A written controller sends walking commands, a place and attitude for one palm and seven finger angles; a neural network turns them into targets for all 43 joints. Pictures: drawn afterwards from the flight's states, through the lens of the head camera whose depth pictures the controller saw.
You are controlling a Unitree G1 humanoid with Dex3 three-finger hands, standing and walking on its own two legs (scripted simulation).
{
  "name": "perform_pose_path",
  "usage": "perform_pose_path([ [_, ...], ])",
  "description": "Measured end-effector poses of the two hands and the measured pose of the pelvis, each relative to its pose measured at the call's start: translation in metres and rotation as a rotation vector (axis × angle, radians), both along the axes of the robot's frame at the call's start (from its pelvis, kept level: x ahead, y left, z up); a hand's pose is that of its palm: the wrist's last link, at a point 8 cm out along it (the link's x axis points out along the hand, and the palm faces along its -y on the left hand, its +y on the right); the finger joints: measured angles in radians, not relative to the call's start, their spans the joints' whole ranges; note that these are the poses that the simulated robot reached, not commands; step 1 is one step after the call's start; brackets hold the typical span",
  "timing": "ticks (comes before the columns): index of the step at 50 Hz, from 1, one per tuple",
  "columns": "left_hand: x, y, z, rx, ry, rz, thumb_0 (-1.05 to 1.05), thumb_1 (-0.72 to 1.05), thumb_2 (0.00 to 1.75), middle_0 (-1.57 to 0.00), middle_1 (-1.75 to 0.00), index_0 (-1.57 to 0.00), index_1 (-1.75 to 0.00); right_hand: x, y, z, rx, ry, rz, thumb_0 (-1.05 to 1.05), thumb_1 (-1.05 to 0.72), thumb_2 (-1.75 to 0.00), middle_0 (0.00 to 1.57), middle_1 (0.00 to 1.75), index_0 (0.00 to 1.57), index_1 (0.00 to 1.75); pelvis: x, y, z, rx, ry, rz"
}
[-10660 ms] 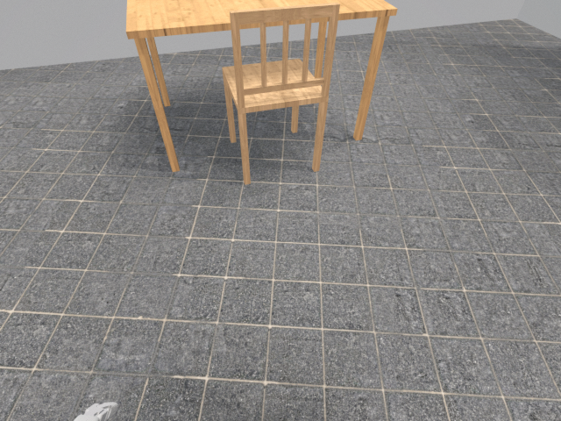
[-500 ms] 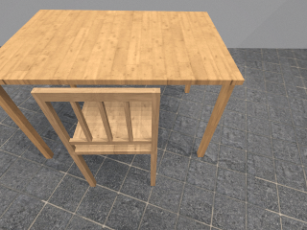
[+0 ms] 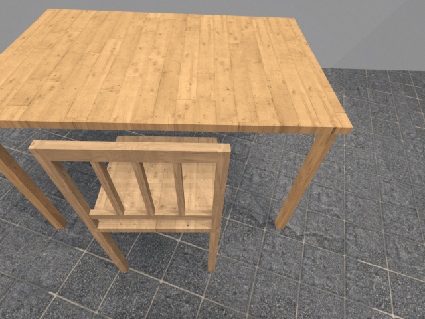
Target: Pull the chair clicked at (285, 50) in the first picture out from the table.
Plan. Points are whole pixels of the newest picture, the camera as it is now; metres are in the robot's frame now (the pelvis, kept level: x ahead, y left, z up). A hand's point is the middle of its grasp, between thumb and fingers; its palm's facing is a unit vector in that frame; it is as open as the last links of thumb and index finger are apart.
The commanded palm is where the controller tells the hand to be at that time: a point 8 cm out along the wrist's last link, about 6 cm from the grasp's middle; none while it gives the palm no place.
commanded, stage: come to a stop and stand still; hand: left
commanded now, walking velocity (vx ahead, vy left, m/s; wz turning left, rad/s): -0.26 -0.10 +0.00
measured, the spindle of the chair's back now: (144, 189) +0.44 +0.19 -0.10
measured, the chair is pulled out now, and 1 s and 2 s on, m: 0.00 0.00 0.00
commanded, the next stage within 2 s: look again from close up in 1.50 s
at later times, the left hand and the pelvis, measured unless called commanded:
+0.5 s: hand out of the picture +0.09 +0.18 -0.18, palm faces +0.03 -0.97 -0.23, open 7.3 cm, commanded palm none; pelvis +0.01 +0.00 -0.02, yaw +2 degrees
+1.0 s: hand out of the picture +0.00 +0.24 -0.18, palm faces +0.04 -0.97 -0.25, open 7.4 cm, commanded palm none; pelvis +0.02 +0.04 -0.01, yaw +2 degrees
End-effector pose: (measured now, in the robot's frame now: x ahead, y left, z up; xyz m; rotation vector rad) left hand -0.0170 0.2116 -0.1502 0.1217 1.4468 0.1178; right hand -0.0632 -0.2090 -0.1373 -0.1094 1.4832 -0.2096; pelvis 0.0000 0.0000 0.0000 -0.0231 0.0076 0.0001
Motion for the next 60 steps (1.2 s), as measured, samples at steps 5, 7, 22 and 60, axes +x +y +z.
perform_pose_path([
  [5,0.061,0.012,0.009,0.066,-0.103,0.003,0.03,0.94,0.9,-0.2,-0.3,-0.2,-0.29,-0.002,0.01,0.0,0.05,0.113,0.006,0.0,-0.91,-0.89,0.2,0.3,0.2,0.3,0.017,-0.006,0.002,0.011,0.002,0.023],
  [7,0.081,0.013,0.011,0.086,-0.136,-0.003,0.02,0.94,0.9,-0.2,-0.3,-0.2,-0.29,0.004,0.008,-0.005,0.064,0.132,-0.001,0.0,-0.91,-0.89,0.2,0.3,0.2,0.3,0.023,-0.01,-0.001,0.017,-0.001,0.025],
  [22,0.101,0.006,0.008,0.085,-0.215,-0.003,0.01,0.92,0.9,-0.2,-0.3,-0.2,-0.29,0.136,-0.041,-0.013,-0.029,-0.165,0.071,0.0,-0.91,-0.89,0.2,0.3,0.2,0.3,0.015,-0.011,-0.007,0.03,-0.024,0.031],
  [60,0.049,0.048,0.003,0.056,-0.092,-0.003,0.01,0.9,0.9,-0.2,-0.3,-0.2,-0.29,0.116,0.007,-0.006,-0.011,-0.142,0.089,0.01,-0.92,-0.89,0.2,0.3,0.2,0.3,0.034,0.032,-0.005,0.025,-0.015,0.023],
])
